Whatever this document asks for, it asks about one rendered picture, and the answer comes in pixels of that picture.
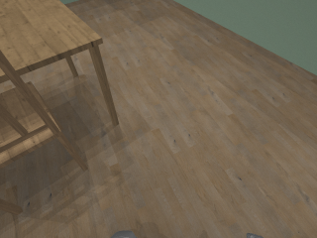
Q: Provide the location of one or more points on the chair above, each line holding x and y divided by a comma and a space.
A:
26, 123

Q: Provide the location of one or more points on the table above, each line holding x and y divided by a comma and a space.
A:
36, 33

